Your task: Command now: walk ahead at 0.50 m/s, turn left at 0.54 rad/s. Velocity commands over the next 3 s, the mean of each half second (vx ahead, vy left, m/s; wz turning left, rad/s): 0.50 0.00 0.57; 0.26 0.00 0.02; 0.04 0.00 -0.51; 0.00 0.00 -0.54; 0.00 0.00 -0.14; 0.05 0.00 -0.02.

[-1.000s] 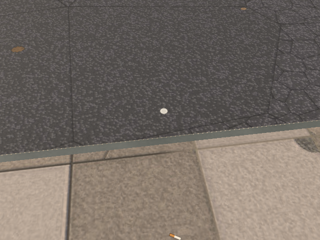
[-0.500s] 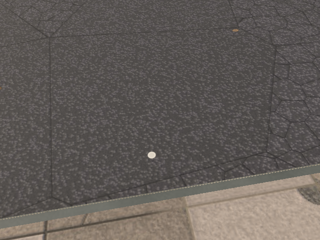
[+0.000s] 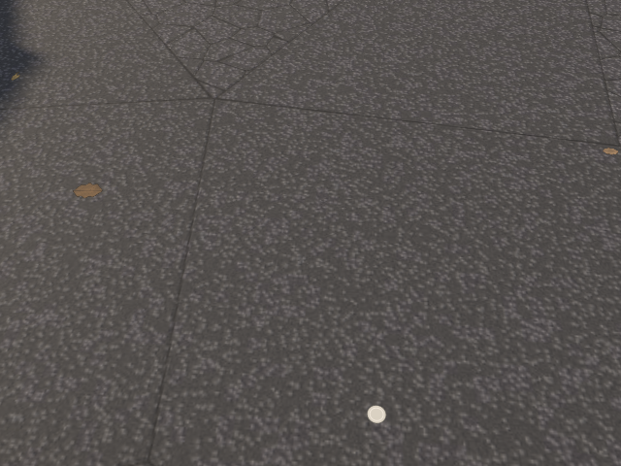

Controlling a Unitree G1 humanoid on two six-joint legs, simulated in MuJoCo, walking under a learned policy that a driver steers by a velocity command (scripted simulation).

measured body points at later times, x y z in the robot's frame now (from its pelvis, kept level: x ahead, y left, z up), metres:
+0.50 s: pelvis +0.26 -0.01 +0.00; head +0.27 -0.01 +0.45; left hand +0.18 +0.22 -0.14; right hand +0.50 -0.18 -0.10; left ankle +0.29 +0.13 -0.65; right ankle +0.26 -0.14 -0.72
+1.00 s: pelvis +0.48 +0.08 -0.08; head +0.50 +0.07 +0.37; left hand +0.62 +0.37 -0.16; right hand +0.56 -0.18 -0.22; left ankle +0.34 +0.15 -0.72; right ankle +0.65 +0.03 -0.80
